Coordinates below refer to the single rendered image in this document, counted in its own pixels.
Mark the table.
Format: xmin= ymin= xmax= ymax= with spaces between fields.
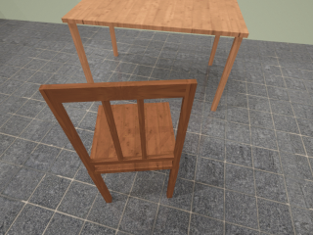
xmin=62 ymin=0 xmax=249 ymax=112

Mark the chair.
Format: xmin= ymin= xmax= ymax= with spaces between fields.
xmin=38 ymin=78 xmax=198 ymax=203

